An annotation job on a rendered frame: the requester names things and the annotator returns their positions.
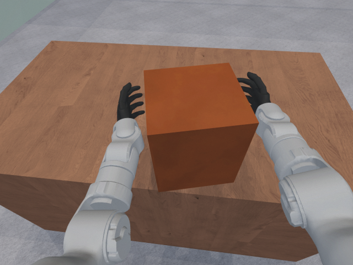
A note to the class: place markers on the robot left hand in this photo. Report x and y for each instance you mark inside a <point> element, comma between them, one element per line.
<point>124,109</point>

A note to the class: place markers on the robot left upper arm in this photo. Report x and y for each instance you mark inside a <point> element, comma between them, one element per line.
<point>94,237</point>

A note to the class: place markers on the robot right upper arm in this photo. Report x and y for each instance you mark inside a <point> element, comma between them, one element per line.
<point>319,202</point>

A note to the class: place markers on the carton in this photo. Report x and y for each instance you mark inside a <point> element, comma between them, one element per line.
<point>199,125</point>

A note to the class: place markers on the robot right hand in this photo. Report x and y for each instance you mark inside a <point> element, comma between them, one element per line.
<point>258,92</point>

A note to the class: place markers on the robot left forearm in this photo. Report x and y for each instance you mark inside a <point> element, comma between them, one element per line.
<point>112,187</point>

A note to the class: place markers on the robot right forearm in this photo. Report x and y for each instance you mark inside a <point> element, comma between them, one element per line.
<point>285,145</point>

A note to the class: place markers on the pedestal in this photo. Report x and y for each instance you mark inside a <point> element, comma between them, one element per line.
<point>57,118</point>

